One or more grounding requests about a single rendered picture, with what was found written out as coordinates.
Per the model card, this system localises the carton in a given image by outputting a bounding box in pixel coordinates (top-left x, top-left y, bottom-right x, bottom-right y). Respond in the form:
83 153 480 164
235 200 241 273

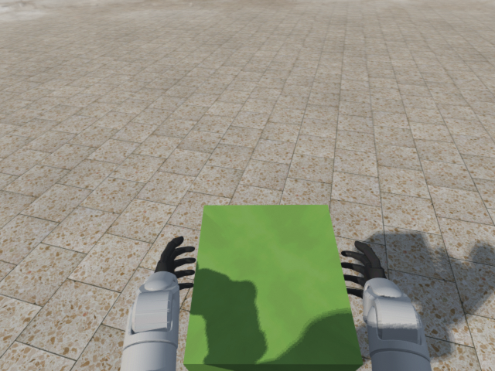
183 205 363 371

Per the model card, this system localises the robot right hand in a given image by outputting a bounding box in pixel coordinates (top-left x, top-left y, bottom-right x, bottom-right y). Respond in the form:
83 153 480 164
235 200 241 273
341 241 387 299

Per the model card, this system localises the robot left hand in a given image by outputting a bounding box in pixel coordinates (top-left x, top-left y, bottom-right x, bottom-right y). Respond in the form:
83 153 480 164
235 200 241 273
154 237 196 290

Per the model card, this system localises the robot right forearm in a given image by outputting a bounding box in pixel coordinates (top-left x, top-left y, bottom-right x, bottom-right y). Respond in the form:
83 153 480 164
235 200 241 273
363 277 432 371

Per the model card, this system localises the robot left forearm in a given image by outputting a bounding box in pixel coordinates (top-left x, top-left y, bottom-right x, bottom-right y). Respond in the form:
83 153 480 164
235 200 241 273
120 271 179 371

